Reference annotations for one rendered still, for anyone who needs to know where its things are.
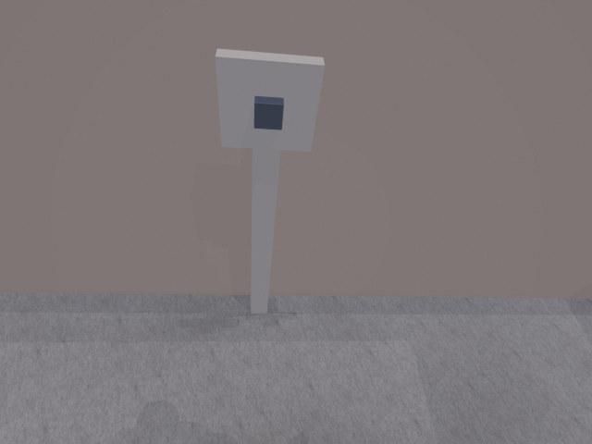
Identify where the panel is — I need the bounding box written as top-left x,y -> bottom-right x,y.
216,49 -> 325,314

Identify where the button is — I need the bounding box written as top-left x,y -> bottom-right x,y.
254,96 -> 284,130

